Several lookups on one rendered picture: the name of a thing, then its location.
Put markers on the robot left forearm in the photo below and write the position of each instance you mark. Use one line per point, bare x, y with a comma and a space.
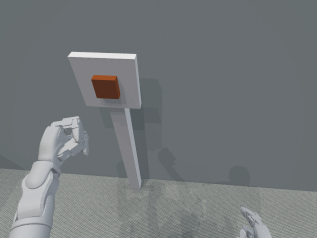
35, 210

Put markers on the left robot hand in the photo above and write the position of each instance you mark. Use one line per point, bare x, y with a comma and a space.
56, 147

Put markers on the button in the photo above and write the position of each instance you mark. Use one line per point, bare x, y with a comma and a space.
106, 86

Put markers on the right robot hand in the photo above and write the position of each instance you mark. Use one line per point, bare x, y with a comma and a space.
259, 230

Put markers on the panel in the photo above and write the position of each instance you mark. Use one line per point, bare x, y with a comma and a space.
125, 67

